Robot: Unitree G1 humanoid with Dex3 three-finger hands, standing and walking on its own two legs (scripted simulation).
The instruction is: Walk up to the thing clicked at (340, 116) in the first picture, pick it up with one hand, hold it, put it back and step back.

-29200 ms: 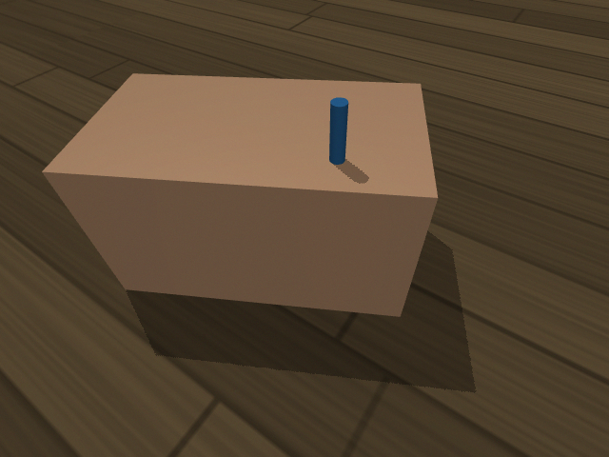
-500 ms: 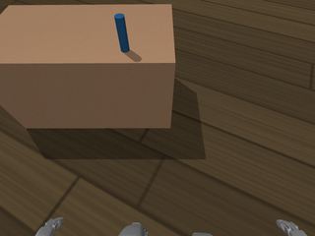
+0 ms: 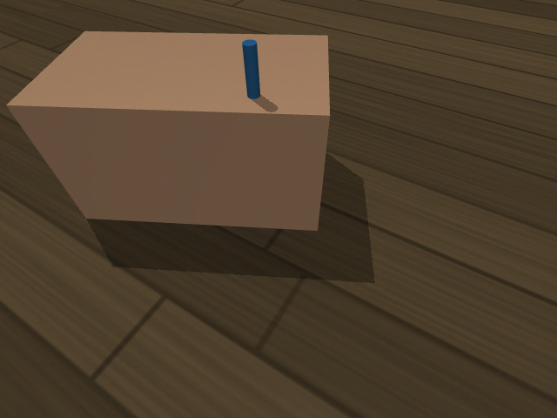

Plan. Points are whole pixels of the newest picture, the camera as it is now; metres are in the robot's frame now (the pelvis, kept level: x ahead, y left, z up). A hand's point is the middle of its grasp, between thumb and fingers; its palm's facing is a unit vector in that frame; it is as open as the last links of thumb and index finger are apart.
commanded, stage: step back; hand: left
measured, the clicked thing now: (251, 70) +1.10 +0.17 -0.07
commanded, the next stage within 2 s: stand in 0.78 s
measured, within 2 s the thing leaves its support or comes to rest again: neither
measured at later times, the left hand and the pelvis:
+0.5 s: hand out of the picture +0.09 +0.27 -0.15, palm faces +0.00 -0.94 -0.35, open 7.4 cm; pelvis +0.02 +0.01 +0.01, yaw +0 degrees
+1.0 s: hand out of the picture +0.13 +0.25 -0.13, palm faces -0.03 -0.94 -0.33, open 7.4 cm; pelvis +0.02 +0.01 +0.02, yaw -1 degrees
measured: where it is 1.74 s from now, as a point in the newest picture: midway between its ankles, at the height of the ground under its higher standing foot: outside the picture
